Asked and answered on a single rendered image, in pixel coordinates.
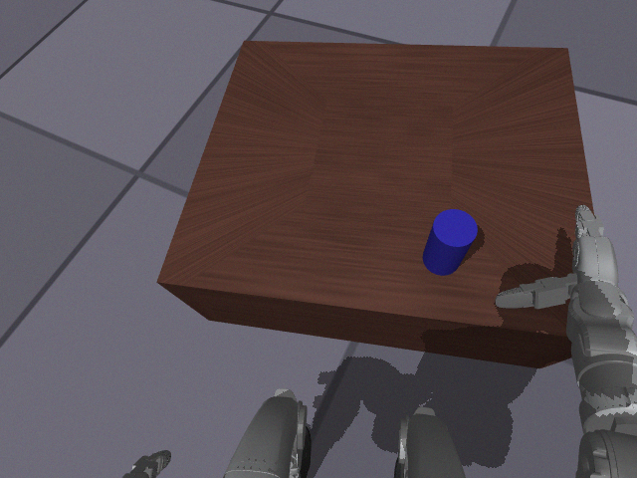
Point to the right robot arm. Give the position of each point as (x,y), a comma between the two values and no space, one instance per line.
(604,355)

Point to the can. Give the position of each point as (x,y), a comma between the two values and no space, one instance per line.
(450,238)

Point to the left robot hand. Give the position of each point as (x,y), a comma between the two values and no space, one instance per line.
(149,466)

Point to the right robot hand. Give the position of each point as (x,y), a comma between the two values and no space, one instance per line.
(593,260)

